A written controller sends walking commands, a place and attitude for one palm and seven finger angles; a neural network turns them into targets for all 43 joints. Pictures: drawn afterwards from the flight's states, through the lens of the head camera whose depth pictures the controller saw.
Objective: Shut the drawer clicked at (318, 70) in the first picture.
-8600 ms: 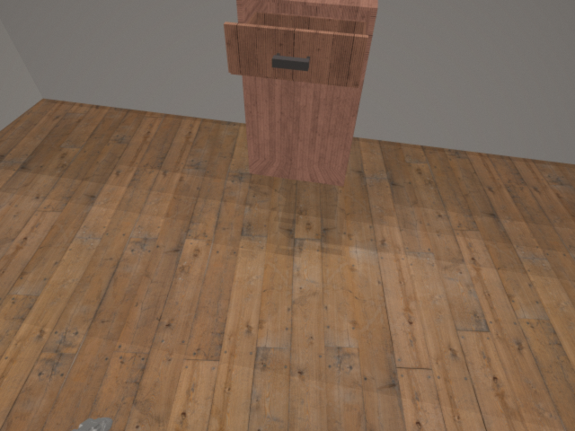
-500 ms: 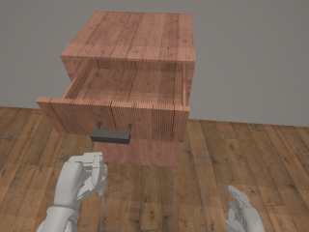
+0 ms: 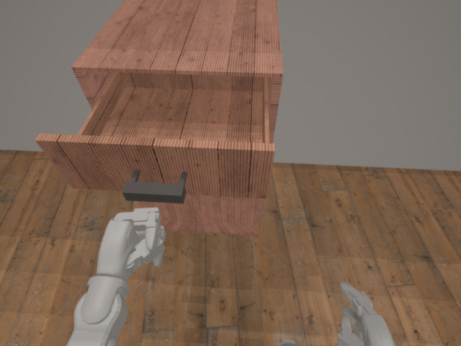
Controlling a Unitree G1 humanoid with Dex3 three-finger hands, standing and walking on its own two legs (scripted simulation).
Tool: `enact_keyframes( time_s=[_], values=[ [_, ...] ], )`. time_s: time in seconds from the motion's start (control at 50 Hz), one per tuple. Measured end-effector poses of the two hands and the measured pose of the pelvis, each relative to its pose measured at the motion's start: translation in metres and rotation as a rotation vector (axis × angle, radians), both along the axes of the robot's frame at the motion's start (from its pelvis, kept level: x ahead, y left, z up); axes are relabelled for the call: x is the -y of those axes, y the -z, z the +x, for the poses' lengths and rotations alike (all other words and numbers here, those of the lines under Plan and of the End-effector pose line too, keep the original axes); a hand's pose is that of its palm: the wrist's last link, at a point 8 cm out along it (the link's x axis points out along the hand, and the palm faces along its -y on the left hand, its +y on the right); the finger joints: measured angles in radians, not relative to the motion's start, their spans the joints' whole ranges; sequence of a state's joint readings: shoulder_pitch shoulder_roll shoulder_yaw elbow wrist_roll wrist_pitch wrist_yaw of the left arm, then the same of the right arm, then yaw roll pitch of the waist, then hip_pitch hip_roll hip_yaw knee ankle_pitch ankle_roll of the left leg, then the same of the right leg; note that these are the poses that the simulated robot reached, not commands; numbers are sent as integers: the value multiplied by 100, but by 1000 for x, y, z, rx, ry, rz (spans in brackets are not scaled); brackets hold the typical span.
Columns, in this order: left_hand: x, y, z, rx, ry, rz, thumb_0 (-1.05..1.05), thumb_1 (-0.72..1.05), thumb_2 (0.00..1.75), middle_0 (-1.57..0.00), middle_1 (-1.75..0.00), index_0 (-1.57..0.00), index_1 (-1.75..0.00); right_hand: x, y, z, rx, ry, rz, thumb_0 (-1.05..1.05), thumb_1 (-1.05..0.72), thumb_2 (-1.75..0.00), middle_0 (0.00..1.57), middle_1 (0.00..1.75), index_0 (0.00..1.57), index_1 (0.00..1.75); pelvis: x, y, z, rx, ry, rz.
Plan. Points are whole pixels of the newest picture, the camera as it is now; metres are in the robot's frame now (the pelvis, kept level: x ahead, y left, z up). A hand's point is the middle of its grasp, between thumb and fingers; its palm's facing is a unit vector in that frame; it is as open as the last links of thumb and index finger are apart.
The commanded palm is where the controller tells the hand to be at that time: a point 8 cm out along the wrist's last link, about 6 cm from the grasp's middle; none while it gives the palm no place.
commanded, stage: bring the fist close to the handle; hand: left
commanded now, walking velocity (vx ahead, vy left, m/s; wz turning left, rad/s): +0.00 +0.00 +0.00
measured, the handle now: (157, 183) +0.42 +0.17 +0.01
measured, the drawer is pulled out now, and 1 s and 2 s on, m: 0.23 0.23 0.15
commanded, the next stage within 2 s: push the drawer shut in 0.94 s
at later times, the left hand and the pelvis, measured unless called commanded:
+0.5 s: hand (175, 236) +0.30 +0.12 +0.02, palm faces -0.04 -1.00 -0.06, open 3.2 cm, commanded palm +0.28 +0.18 +0.02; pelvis -0.01 +0.00 -0.02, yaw +0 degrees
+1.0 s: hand (175, 233) +0.31 +0.12 +0.01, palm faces -0.05 -1.00 -0.06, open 3.3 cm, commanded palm +0.28 +0.18 +0.02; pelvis -0.02 -0.01 -0.03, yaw +0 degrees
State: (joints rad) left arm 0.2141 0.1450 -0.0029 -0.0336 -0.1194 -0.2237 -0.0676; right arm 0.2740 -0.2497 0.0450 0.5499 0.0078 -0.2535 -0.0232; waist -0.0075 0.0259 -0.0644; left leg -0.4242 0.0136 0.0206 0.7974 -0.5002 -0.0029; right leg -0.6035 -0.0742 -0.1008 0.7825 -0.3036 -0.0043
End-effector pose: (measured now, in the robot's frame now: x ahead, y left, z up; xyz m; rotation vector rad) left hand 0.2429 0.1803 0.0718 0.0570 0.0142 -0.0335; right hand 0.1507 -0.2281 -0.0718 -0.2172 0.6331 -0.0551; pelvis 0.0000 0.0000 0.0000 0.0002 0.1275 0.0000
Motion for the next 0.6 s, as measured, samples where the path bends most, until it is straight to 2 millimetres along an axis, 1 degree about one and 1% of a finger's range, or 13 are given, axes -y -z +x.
enact_keyframes(
  time_s=[0.14,0.3,0.46,0.6],
  values=[
    [-2,15,12,-8,-4,-1,1,90,90,-140,-160,-140,-160,6,9,-9,-48,17,-10,1,-91,-90,20,30,20,30,0,4,-3,-26,1,3],
    [6,28,22,6,13,-8,1,90,90,-140,-160,-140,-160,8,20,-15,-90,21,-9,1,-91,-90,20,30,20,30,1,10,-6,-61,1,7],
    [7,47,34,3,9,0,1,90,90,-140,-160,-140,-160,10,35,-19,-134,25,-6,1,-91,-90,20,30,20,30,3,19,-10,-95,1,12],
    [5,59,47,12,8,3,1,90,90,-140,-160,-140,-160,15,49,-27,-182,38,-13,1,-91,-90,20,30,20,30,5,29,-15,-128,-1,13]
  ],
)
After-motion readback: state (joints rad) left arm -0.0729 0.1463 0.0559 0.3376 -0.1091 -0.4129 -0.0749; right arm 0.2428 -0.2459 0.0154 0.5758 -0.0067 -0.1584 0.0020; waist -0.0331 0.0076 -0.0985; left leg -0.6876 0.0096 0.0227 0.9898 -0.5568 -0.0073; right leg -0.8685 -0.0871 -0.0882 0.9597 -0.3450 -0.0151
